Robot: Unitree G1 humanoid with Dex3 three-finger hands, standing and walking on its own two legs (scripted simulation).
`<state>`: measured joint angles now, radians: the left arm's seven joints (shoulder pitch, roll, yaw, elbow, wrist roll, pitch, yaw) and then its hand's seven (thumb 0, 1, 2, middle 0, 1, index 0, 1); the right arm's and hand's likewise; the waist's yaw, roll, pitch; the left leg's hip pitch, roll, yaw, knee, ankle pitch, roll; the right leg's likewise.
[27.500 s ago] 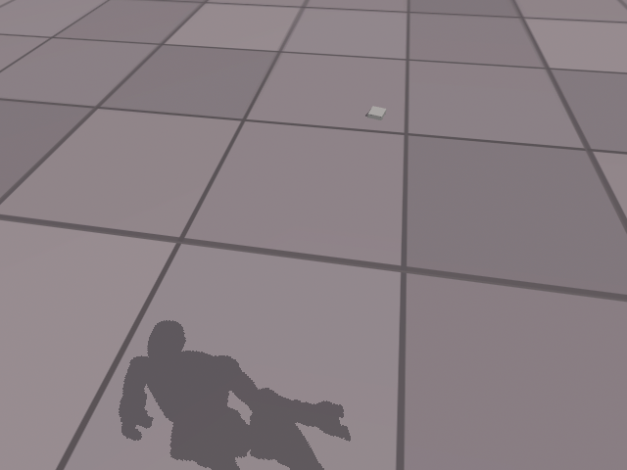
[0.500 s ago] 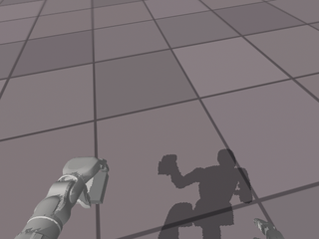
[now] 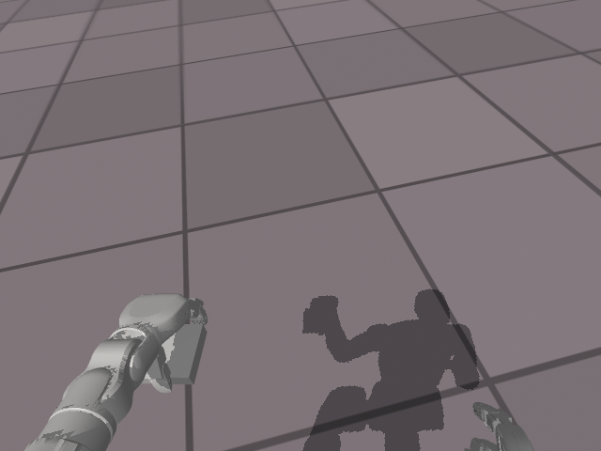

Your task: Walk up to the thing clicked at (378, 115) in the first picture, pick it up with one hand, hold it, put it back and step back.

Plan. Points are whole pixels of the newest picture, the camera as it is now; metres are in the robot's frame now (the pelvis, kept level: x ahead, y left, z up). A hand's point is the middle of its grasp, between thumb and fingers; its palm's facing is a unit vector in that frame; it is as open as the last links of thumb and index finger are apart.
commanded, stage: hold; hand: left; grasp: from above
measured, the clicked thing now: (169, 352) +0.29 +0.23 -0.07
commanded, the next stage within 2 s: crouch in 0.48 s
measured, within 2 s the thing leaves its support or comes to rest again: neither
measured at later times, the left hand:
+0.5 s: hand (165, 345) +0.29 +0.22 -0.03, palm faces -0.47 -0.02 -0.88, open 10.7 cm
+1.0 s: hand (177, 357) +0.31 +0.23 -0.11, palm faces -0.45 +0.03 -0.89, open 10.8 cm
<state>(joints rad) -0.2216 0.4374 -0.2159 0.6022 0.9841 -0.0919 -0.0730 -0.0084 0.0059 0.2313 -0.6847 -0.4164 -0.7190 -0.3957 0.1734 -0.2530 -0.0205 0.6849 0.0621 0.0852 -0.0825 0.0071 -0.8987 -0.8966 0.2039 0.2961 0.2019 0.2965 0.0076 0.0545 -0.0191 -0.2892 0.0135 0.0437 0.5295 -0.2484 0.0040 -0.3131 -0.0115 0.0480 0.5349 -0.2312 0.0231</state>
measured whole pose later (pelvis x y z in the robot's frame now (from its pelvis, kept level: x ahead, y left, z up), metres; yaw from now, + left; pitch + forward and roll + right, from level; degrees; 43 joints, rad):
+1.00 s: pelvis +0.00 +0.00 -0.03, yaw +1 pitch +10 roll +0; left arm -0.35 0.41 -0.18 0.90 1.13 -0.17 0.18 -0.01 -0.06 0.34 -0.67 -0.48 -0.70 -0.46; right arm 0.18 -0.26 -0.05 0.69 0.02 0.10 -0.04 0.00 -0.90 -0.90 0.21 0.30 0.20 0.30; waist -0.03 0.02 -0.07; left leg -0.61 0.02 0.01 0.80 -0.36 0.00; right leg -0.62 -0.01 0.02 0.78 -0.34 0.02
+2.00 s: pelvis -0.06 +0.00 -0.36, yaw -2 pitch +38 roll -7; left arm -0.96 0.67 0.05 1.35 1.29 -0.21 0.33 -0.01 -0.05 0.30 -0.69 -0.44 -0.73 -0.42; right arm 0.16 -0.26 -0.01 0.71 -0.11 -0.04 0.10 0.00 -0.91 -0.90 0.21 0.30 0.20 0.30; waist -0.22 0.02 -0.12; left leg -2.14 0.00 -0.09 2.17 -0.70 0.00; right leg -2.09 0.00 -0.04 2.09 -0.67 0.04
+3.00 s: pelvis -0.06 +0.00 -0.44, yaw -6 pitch +35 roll -10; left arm -1.09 0.88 0.07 1.53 1.34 -0.28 0.35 -0.01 -0.03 0.25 -0.71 -0.43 -0.75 -0.40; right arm 0.16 -0.28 0.13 0.68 -0.15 -0.01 0.14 0.00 -0.91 -0.90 0.21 0.30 0.20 0.30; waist -0.31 -0.03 0.00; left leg -2.34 -0.01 -0.16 2.44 -0.71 0.00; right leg -2.27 0.02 -0.09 2.31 -0.67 0.05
